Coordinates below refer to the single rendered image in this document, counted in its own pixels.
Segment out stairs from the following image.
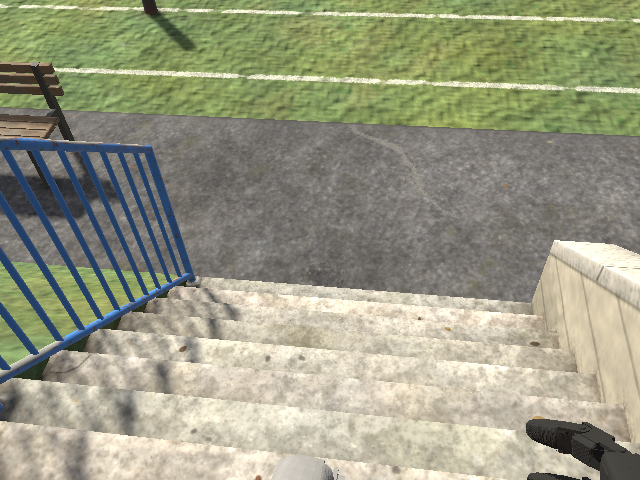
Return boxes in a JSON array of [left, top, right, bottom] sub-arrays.
[[0, 276, 640, 480]]

